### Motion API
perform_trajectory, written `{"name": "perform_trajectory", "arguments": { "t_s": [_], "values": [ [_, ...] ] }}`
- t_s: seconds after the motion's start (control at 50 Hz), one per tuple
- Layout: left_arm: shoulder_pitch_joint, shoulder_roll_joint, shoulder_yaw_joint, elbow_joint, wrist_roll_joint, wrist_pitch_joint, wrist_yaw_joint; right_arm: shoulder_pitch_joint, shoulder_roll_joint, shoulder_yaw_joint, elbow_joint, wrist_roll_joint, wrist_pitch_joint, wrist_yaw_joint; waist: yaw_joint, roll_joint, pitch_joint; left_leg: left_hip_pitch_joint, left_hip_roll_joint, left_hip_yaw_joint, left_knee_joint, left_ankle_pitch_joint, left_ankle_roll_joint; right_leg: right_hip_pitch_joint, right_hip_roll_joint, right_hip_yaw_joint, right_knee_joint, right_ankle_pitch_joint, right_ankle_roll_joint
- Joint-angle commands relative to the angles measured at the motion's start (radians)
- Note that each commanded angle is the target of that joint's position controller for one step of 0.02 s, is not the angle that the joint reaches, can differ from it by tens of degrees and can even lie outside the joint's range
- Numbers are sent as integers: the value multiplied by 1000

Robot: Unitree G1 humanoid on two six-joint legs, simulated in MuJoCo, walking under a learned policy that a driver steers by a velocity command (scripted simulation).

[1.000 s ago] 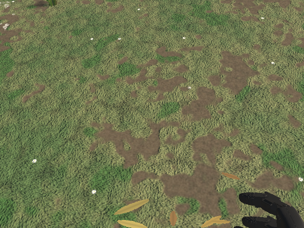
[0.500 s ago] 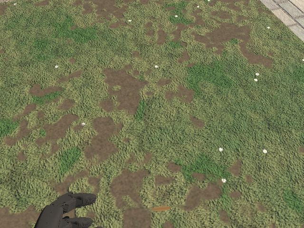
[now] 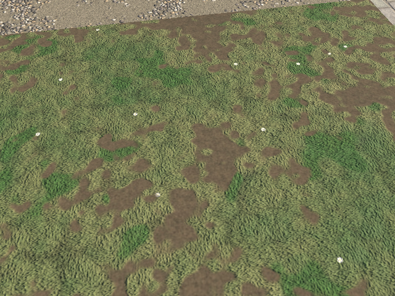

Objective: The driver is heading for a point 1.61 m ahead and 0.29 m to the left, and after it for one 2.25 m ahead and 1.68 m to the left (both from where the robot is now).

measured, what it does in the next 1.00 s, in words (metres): steps on the spot, turning left: left foot, then right foot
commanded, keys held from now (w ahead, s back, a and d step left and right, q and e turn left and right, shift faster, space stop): q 0.58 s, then no key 0.18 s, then e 0.24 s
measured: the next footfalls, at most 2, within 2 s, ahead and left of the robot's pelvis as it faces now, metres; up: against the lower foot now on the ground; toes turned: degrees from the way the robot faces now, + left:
left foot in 0.10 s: +0.03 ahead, +0.11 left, +0.00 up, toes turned +6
right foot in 0.54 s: +0.09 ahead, -0.08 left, +0.00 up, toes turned +17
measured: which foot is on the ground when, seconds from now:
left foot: up 0.00-0.08, down 0.10-0.54, up 0.56-0.88, down 0.90-1.00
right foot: down 0.00-0.10, up 0.12-0.52, down 0.54-1.00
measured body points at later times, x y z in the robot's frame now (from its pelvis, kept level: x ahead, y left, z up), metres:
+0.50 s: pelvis +0.00 +0.01 +0.00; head +0.04 +0.03 +0.44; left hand +0.09 +0.30 -0.11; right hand +0.19 -0.23 -0.11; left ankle -0.01 +0.11 -0.74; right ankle +0.06 -0.10 -0.72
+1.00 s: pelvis -0.01 +0.00 +0.00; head +0.00 +0.02 +0.45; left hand -0.03 +0.27 -0.13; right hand +0.24 -0.15 -0.10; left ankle -0.06 +0.09 -0.74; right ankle +0.06 -0.09 -0.73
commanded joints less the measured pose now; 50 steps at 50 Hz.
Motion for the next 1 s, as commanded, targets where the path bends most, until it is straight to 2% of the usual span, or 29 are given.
{"name": "perform_trajectory", "arguments": {
  "t_s": [0.02,0.06,0.08,0.1,0.12,0.14,0.18,0.24,0.3,0.38,0.42,0.48,0.52,0.54,0.56,0.58,0.6,0.62,0.64,0.7,0.8,0.84,0.86,0.88,0.9,0.92,0.94,0.96,1.0],
  "values": [
    [40,151,47,-54,3,4,0,-5,-59,-14,-92,13,-16,8,23,-145,-76,-9,-22,44,-96,-36,18,145,-307,202,-60,406,-132],
    [26,168,56,-49,-2,15,0,37,-50,-12,-103,13,-33,10,-9,-130,-86,109,-39,54,-303,80,36,110,-285,153,28,360,-81],
    [44,167,59,-42,-2,19,0,51,-77,-17,-107,5,-46,7,-19,-80,-90,195,-23,-2,-431,197,49,46,-257,113,97,245,-17],
    [44,116,47,-69,-1,25,-8,86,-175,-39,-116,-9,-58,-5,-13,108,-94,315,167,-258,-518,319,94,-133,-174,30,309,-22,61],
    [-27,69,30,-135,-20,31,3,117,-298,-76,-117,-8,-50,-13,-57,304,-22,324,373,-545,-496,738,273,-392,20,49,465,-417,118],
    [-75,102,33,-135,-4,42,3,181,-258,-75,-107,2,-41,-24,-95,159,-48,344,363,-489,-467,775,349,-414,-17,176,634,-423,131],
    [-74,112,38,-126,-8,41,-7,60,-197,-51,-124,10,-27,-34,-21,84,-32,295,230,-357,-463,681,291,-419,-30,225,701,-272,138],
    [-35,148,51,-103,10,55,-11,-11,-164,-42,-140,27,-37,-32,12,76,-86,297,146,-288,-432,768,236,-369,-20,208,698,-180,156],
    [-57,118,38,-116,-3,68,-12,40,-197,-55,-123,21,-48,-31,-6,78,-91,305,138,-323,-425,718,234,-366,-16,212,618,-176,154],
    [-117,103,22,-144,3,68,-16,53,-207,-63,-131,6,-47,-26,-44,111,-76,281,123,-402,-418,506,235,-331,1,213,442,-195,134],
    [-119,102,20,-154,-4,65,-17,51,-216,-68,-135,-2,-44,-26,-47,127,-70,230,112,-442,-407,489,231,-273,25,209,373,-229,124],
    [-81,110,17,-161,-18,53,-8,8,-226,-75,-144,-1,-38,-10,-34,145,-101,212,102,-489,-375,585,209,-157,53,209,237,-202,106],
    [-11,109,17,-154,-14,37,7,-37,-215,-73,-142,8,-42,-13,25,135,-99,148,54,-493,-338,543,147,4,62,207,1,-86,95],
    [38,143,27,-141,-6,27,15,-45,-185,-66,-151,19,-48,-18,37,91,-119,61,13,-462,-288,375,95,144,-17,252,-103,-8,79],
    [42,239,44,-156,12,23,22,-24,-105,-46,-172,33,-53,-17,30,-140,-118,-128,-97,-302,-93,46,28,258,-282,506,-195,-69,0],
    [15,298,60,-157,14,29,9,-18,-148,-58,-181,11,-52,-21,34,-303,-88,-223,-204,-123,134,-221,8,170,-436,704,-203,92,-145],
    [9,237,46,-171,10,26,2,-13,-189,-70,-165,-9,-53,-20,21,-200,-71,-191,-141,-163,293,-197,7,104,-433,674,-189,173,-188],
    [-37,176,28,-172,2,19,-3,-23,-182,-71,-150,-2,-54,-13,-5,-118,-41,-168,-130,-170,353,-123,8,53,-368,572,-173,187,-178],
    [-84,152,21,-172,-1,15,-6,-4,-167,-67,-132,3,-51,-7,-33,-95,-28,-142,-122,-163,377,-56,0,33,-290,470,-165,215,-141],
    [-81,146,23,-158,2,2,-9,6,-141,-52,-107,16,-36,7,-15,-153,-66,-131,-135,-119,367,6,-31,103,-205,335,-136,358,-116],
    [-30,135,17,-115,3,3,-26,-69,-57,-2,-115,16,-18,-1,17,-207,-75,58,-78,-51,-75,-53,-24,107,-186,321,-123,232,-102],
    [-2,164,28,-91,4,20,-39,-56,-56,2,-98,19,-19,-15,17,-236,-49,168,-99,-1,-283,6,-7,72,-168,349,-88,232,-96],
    [0,171,30,-82,-8,27,-43,-16,-53,3,-78,15,-26,-23,-14,-206,-32,255,-104,12,-446,153,7,25,-154,356,-51,252,-73],
    [36,173,33,-73,-9,24,-46,-11,-82,0,-75,3,-39,-31,-9,-163,-34,341,-66,-44,-506,248,22,-40,-154,376,-37,258,-34],
    [39,143,26,-88,-16,16,-53,14,-130,-2,-81,-10,-57,-40,-6,-70,-80,437,81,-174,-524,269,45,-113,-137,363,9,178,14],
    [51,85,10,-117,-24,8,-60,-58,-212,-19,-94,4,-70,-45,47,152,-47,362,208,-283,-507,394,103,-165,-16,250,43,-25,55],
    [12,114,12,-105,-12,20,-56,-100,-153,-10,-104,15,-78,-42,19,164,-37,230,229,-263,-490,362,141,-65,-8,216,78,-139,73],
    [-1,127,21,-107,-9,27,-59,-127,-133,-4,-115,15,-84,-42,25,155,-16,212,195,-227,-489,321,133,-61,9,214,102,-109,72],
    [-1,155,39,-107,-5,32,-66,-107,-158,-12,-111,13,-81,-51,14,183,3,215,175,-197,-480,302,123,-95,26,196,152,-91,72]
  ]
}}
Velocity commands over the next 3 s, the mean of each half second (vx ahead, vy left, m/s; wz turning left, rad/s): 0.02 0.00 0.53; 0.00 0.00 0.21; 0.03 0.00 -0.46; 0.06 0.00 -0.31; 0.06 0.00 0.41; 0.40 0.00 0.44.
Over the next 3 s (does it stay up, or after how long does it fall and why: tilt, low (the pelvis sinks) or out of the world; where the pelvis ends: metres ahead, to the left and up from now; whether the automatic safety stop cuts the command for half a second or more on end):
stays up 0.22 0.05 0.00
